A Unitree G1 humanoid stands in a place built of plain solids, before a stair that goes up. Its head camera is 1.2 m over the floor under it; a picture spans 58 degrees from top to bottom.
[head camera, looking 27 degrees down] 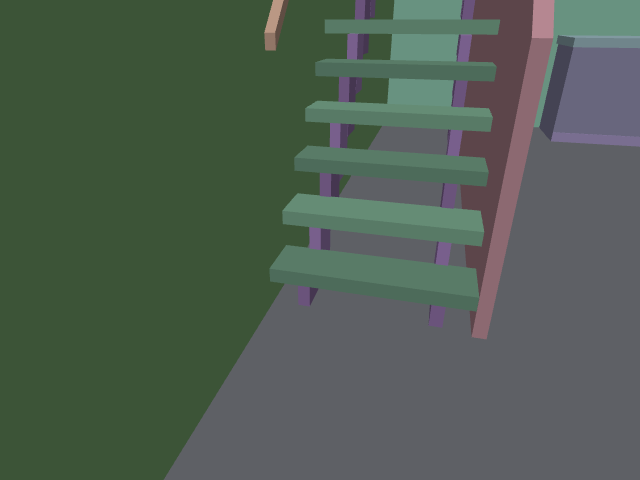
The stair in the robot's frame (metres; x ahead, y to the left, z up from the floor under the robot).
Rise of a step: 0.20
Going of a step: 0.20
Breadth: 0.90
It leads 15 degrees to the right of straight ahead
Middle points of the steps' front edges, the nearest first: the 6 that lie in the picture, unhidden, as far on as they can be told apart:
1.56 -0.21 0.20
1.76 -0.26 0.40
1.95 -0.31 0.60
2.14 -0.36 0.80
2.34 -0.41 1.00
2.53 -0.46 1.20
